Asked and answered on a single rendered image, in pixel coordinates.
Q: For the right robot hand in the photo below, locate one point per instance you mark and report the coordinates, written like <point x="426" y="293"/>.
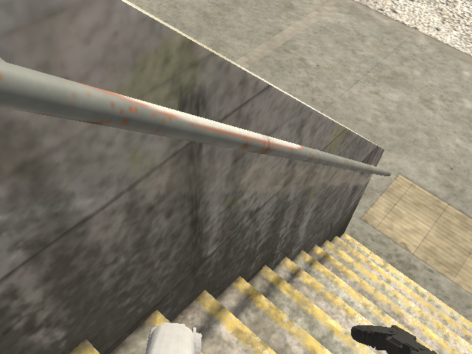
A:
<point x="393" y="340"/>

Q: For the left robot thigh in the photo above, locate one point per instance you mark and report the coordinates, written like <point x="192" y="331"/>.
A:
<point x="174" y="338"/>

